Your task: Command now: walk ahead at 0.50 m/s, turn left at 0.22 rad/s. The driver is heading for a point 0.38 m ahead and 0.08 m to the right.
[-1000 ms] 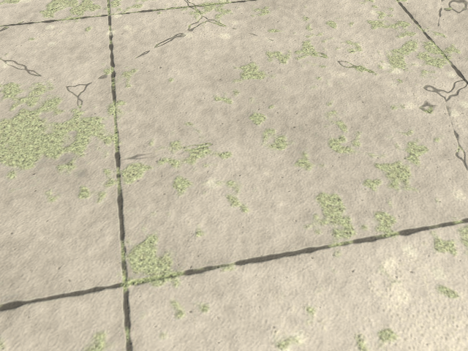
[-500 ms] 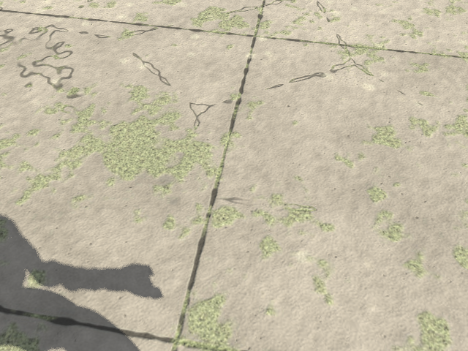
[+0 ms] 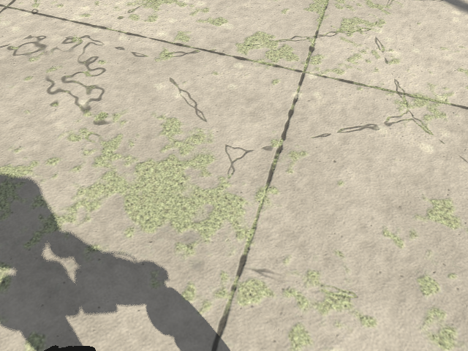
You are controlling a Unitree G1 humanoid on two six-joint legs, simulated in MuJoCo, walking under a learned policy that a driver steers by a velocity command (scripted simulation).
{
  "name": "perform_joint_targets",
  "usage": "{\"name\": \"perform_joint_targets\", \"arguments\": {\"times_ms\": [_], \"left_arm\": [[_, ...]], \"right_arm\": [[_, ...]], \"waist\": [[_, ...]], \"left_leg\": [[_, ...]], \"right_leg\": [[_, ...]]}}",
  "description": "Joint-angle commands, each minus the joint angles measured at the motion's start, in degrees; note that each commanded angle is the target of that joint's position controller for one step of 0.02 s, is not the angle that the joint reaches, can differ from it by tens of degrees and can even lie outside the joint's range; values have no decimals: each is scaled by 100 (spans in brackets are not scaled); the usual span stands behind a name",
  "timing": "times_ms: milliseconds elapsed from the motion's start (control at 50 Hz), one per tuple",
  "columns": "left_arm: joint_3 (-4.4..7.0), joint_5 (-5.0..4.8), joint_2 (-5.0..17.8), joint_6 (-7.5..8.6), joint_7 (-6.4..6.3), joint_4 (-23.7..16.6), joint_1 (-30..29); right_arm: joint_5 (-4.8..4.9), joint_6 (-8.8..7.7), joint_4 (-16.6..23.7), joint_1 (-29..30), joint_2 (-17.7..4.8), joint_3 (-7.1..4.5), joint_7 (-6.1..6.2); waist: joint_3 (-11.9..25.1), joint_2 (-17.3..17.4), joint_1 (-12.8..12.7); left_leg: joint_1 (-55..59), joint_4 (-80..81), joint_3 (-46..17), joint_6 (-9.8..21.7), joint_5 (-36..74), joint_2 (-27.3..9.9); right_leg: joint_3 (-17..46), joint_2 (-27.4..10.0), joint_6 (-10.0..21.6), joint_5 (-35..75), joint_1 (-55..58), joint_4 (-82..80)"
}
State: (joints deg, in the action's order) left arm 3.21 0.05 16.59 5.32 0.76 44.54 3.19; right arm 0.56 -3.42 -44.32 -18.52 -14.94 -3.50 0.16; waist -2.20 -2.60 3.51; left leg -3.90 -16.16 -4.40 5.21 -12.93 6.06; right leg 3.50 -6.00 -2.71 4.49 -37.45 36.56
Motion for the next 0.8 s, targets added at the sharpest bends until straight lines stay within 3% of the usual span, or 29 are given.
{"name": "perform_joint_targets", "arguments": {"times_ms": [20,80,120,140,160,180,200,220,240,260,280,300,340,400,460,520,580,600,620,640,660,680,720,800], "left_arm": [[33,-55,357,116,74,-513,-750],[53,-41,474,173,158,-602,-835],[95,-46,585,194,178,-535,-512],[163,-38,704,203,159,-407,-37],[268,-6,925,205,127,-182,777],[338,67,1275,197,99,-54,1729],[408,25,1453,149,149,173,2123],[253,-100,918,142,163,128,1973],[183,-63,726,123,134,24,1442],[131,13,639,97,121,-61,1018],[96,51,539,90,125,-63,810],[55,95,457,106,124,-23,760],[4,90,369,129,119,99,651],[60,66,634,60,39,235,498],[75,35,731,-70,-17,404,646],[51,18,718,-174,-28,591,761],[3,-69,626,-260,-50,680,637],[-46,-24,479,-248,-50,744,868],[-78,127,371,-200,-35,774,1254],[-143,133,135,-200,-41,912,1701],[-156,100,228,-250,-62,913,1441],[-133,69,364,-331,-83,893,1210],[-95,50,532,-489,-135,931,1022],[-95,36,526,-571,-180,1060,1029]], "right_arm": [[27,-65,109,-293,-972,-246,33],[28,5,-45,-463,-995,-264,72],[22,57,-69,-396,-1057,-290,100],[16,82,-46,-280,-1081,-289,103],[-12,99,0,-205,-977,-231,96],[-132,93,109,-377,-698,-110,91],[9,-7,84,-1155,-196,20,45],[83,-68,39,-748,-753,-62,39],[138,-100,195,-137,-990,-137,38],[70,-107,237,151,-967,-133,64],[-27,-93,255,234,-922,-162,77],[-50,-47,237,100,-823,-170,78],[-31,63,158,-124,-507,-108,103],[-77,164,223,108,-324,-21,143],[-53,184,230,507,-387,-16,119],[-58,194,287,869,-485,-45,105],[-126,163,239,833,-535,-87,91],[-175,145,216,778,-728,-134,116],[-197,158,251,781,-1056,-193,156],[-182,218,194,883,-818,-131,165],[-128,260,203,1024,-511,-69,122],[-97,288,198,1175,-439,-55,79],[-98,260,168,1279,-552,-79,22],[-89,179,-83,1231,-555,-87,17]], "waist": [[-106,674,186],[-151,710,140],[-7,840,-66],[290,874,-348],[896,766,-745],[1802,95,-997],[2392,-1610,-682],[1927,-951,-902],[1079,-482,-874],[685,37,-695],[497,159,-532],[558,42,-363],[618,-173,-178],[727,-258,-145],[821,-238,-345],[672,-200,-467],[543,-126,-275],[597,129,-306],[866,642,-593],[1171,1156,-795],[1098,1044,-639],[920,900,-589],[638,670,-509],[770,551,-503]], "left_leg": [[-304,480,-718,716,1162,-1469],[501,95,-939,657,1688,-1822],[761,-274,-942,538,2656,-1873],[740,-796,-807,448,3664,-1725],[398,-1789,-567,296,4010,-1415],[-804,-3496,-365,93,2410,-976],[-2911,-5311,-184,-304,-1692,-22],[-3548,-5856,-667,-288,-2028,-243],[-3748,-5913,-505,-311,-1587,-479],[-3479,-5723,-260,-383,-1223,-735],[-3228,-5415,-163,-462,-1088,-888],[-2847,-5156,-151,-506,-1010,-1020],[-2445,-4503,-39,-638,-875,-1055],[-2107,-3277,139,-762,-173,-1048],[-1751,-2419,252,-761,781,-949],[-1679,-1909,206,-675,836,-917],[-1082,-907,290,-439,1296,-819],[-591,-627,10,-305,2468,-1056],[99,-997,-431,-49,4011,-1573],[468,-1183,-745,415,3987,-1878],[262,-1166,-758,451,3341,-1761],[-8,-1122,-599,289,2666,-1526],[-303,-1177,-358,71,2421,-1251],[-242,-1329,-226,35,3062,-1160]], "right_leg": [[-194,232,95,451,439,-535],[-147,277,335,-156,138,-829],[-268,407,517,-675,547,-901],[-455,595,655,-740,1258,-1010],[-419,516,872,-482,2523,-952],[799,-531,1319,-383,4345,-687],[3460,-1596,2141,-1887,6008,-1437],[3750,-1523,1965,-2388,5771,-1883],[2809,-1402,1764,-1467,4950,-1888],[2035,-1190,1663,36,4127,-1865],[1519,-1032,1650,1302,3560,-1846],[1148,-872,1603,2002,3252,-1886],[624,-680,1614,2755,2885,-2014],[82,-512,1599,3155,2667,-2088],[-144,-394,1458,2694,2735,-2131],[-2,-495,1427,1940,2904,-2019],[118,-392,1170,897,2815,-1567],[73,-145,903,379,2664,-1309],[-125,244,638,-676,2298,-1000],[-281,436,391,-1907,2010,-1003],[-278,410,297,-2129,2109,-1115],[-300,425,283,-2049,2149,-1230],[-294,426,316,-1711,2197,-1258],[-241,337,319,-1058,2571,-1209]]}}
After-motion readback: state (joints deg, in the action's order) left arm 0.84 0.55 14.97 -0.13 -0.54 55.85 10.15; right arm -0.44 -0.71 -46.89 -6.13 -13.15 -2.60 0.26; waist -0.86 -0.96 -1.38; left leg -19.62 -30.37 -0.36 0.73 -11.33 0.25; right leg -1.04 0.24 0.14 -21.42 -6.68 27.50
